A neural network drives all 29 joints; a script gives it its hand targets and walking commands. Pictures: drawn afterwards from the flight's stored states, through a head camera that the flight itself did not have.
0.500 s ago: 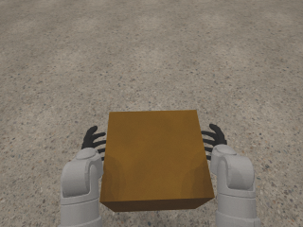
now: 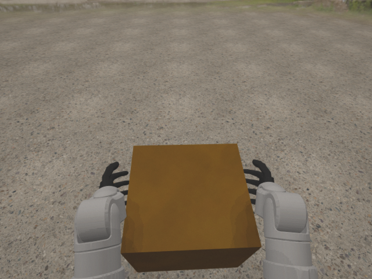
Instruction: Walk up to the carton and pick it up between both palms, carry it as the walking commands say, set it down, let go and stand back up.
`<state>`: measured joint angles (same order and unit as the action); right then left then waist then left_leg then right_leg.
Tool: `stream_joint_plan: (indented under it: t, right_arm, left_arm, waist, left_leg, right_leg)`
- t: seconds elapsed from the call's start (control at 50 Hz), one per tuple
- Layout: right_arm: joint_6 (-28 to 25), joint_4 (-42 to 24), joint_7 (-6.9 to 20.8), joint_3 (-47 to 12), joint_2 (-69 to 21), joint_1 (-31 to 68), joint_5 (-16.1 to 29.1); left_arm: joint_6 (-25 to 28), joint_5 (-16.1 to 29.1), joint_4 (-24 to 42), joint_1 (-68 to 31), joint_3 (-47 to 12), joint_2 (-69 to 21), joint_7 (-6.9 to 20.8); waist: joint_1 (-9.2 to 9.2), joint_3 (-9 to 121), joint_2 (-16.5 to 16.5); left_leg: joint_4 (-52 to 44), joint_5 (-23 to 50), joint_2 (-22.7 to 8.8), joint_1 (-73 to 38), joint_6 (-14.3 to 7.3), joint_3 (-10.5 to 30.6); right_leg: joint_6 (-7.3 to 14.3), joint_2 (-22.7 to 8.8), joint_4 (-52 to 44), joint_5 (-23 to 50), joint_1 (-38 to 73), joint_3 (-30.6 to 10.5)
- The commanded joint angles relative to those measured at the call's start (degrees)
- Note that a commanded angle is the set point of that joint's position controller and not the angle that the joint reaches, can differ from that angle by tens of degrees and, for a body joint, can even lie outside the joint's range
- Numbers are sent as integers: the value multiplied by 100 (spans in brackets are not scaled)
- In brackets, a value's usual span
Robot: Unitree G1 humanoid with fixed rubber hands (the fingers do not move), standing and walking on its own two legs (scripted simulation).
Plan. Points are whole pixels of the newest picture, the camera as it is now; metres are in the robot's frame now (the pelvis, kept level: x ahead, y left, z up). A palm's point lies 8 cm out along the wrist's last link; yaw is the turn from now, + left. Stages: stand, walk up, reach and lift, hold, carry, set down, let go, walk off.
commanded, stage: carry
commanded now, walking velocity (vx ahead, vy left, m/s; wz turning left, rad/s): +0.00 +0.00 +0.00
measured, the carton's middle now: (187, 208) +0.30 +0.00 +0.02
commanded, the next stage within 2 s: none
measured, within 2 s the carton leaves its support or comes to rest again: neither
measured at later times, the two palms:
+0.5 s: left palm (100, 198) +0.28 +0.17 +0.10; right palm (253, 192) +0.28 -0.14 +0.10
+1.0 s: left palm (101, 194) +0.29 +0.17 +0.10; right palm (252, 188) +0.29 -0.14 +0.10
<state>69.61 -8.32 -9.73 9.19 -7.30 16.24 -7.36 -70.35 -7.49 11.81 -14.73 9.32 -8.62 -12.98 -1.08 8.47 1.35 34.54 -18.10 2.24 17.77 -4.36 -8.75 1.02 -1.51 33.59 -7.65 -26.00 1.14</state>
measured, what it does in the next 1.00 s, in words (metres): stands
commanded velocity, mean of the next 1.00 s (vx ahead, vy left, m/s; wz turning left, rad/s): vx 0.00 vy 0.00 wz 0.00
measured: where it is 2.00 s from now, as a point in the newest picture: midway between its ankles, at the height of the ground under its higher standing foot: outside the picture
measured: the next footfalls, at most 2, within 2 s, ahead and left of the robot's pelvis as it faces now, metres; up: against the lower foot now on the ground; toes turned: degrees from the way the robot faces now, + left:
none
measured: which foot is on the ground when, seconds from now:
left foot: down 0.00-1.00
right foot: down 0.00-1.00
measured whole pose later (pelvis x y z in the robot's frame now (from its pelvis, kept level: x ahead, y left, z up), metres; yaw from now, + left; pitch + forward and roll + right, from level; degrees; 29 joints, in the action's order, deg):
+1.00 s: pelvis +0.01 +0.02 +0.00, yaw +0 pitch +2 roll +0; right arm 68.1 -8.3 -9.6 9.2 -7.3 16.2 -7.4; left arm -68.3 -7.9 11.4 -14.7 9.4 -8.6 -12.2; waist -1.1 7.1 1.1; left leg 33.6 -18.5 2.2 17.7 -5.4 -8.8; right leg -0.3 -1.5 30.7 -7.7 -24.8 1.3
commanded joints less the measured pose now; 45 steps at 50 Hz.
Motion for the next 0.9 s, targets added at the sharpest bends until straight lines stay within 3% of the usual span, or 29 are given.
stream_joint_plan:
  t: [0.0,0.06,0.18,0.34,0.88]
  right_arm:
    - [64,-69,2114,-4087,-5779,3254,2529]
    - [3,-212,2109,-4111,-5845,3293,2576]
    - [-20,-467,2090,-4129,-5808,3380,2632]
    - [19,-450,2094,-4075,-5715,3242,2633]
    - [-194,-221,2098,-3888,-5605,3042,2427]
  left_arm:
    - [-58,2299,-393,-2897,-3720,-5311,2506]
    - [-10,2429,-128,-3111,-3826,-5337,2492]
    - [41,2549,100,-3242,-3974,-5442,2451]
    - [13,2506,89,-3182,-3986,-5426,2414]
    - [227,2259,-234,-3012,-3790,-5331,2404]
  waist:
    - [64,856,440]
    - [84,942,-5]
    - [119,1069,-200]
    - [132,1139,-206]
    - [150,1192,-172]
  left_leg:
    - [-720,-782,-690,207,168,815]
    - [-1187,-842,-888,189,129,1049]
    - [-1503,-564,-1102,237,74,1086]
    - [-1304,349,-1105,-61,52,951]
    - [-1220,500,-1057,-217,-7,897]
  right_leg:
    - [218,-1117,-1409,-1633,642,-1229]
    - [35,-740,-1128,-1203,659,-814]
    - [69,-504,-571,-186,1068,-321]
    - [104,-530,-493,342,1061,-262]
    - [152,-538,-516,493,1074,-323]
